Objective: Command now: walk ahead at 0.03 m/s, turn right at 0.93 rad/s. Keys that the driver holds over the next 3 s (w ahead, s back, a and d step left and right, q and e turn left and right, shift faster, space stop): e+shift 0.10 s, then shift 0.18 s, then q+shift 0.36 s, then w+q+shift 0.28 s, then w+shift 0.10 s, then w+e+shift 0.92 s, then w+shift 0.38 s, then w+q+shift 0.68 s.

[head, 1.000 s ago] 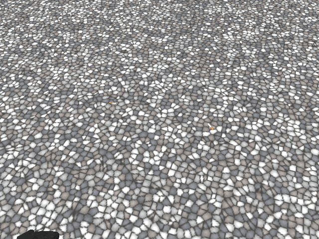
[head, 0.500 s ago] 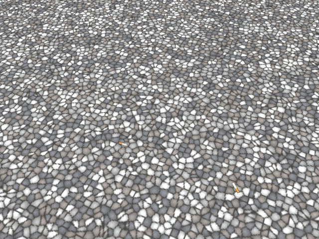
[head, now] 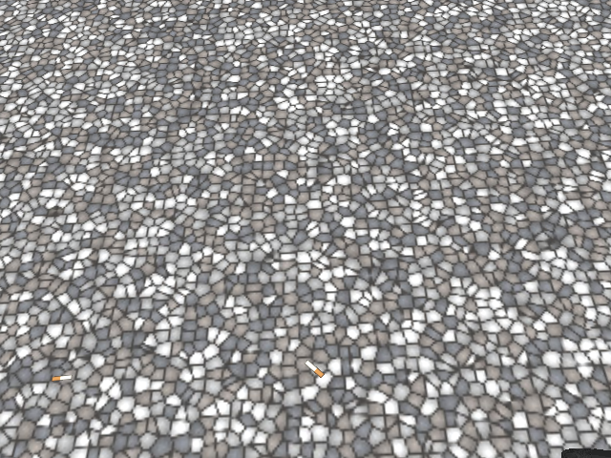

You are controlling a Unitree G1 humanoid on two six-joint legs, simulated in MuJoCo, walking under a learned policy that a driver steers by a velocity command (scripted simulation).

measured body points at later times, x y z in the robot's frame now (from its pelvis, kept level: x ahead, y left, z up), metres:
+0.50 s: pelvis +0.05 +0.05 +0.01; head +0.08 +0.07 +0.45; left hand +0.29 +0.27 -0.09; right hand +0.11 -0.24 -0.09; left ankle +0.10 +0.15 -0.73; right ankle -0.01 -0.10 -0.70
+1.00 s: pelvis +0.12 +0.06 +0.00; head +0.13 +0.05 +0.45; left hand +0.06 +0.34 -0.11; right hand +0.36 -0.16 -0.10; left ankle +0.18 +0.25 -0.64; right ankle +0.00 -0.08 -0.73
